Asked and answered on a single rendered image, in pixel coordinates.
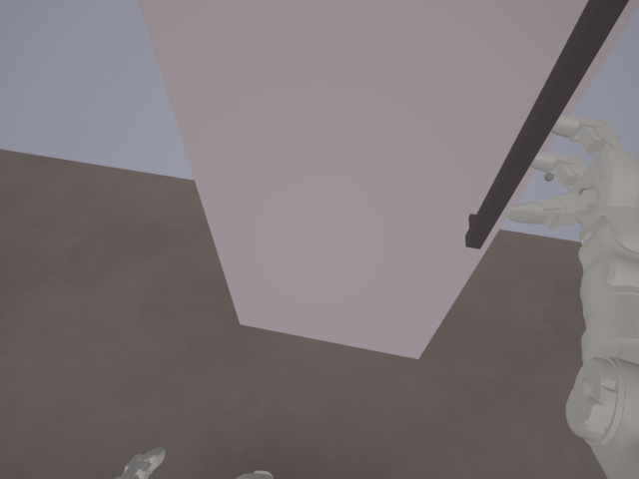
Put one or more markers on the handle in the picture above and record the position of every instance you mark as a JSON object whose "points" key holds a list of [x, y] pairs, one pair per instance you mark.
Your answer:
{"points": [[586, 39]]}

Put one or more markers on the robot right hand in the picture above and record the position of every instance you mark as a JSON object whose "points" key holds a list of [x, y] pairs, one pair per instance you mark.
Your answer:
{"points": [[612, 180]]}

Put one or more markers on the fridge door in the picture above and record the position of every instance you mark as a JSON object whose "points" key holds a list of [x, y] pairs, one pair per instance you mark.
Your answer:
{"points": [[340, 146]]}

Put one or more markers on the robot right upper arm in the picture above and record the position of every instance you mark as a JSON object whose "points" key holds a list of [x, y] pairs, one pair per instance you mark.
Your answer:
{"points": [[603, 408]]}

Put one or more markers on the robot right forearm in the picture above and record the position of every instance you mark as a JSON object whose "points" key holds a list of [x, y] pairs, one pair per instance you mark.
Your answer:
{"points": [[610, 284]]}

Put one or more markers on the robot left hand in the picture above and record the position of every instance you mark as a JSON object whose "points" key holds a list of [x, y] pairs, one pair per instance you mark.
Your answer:
{"points": [[140, 467]]}

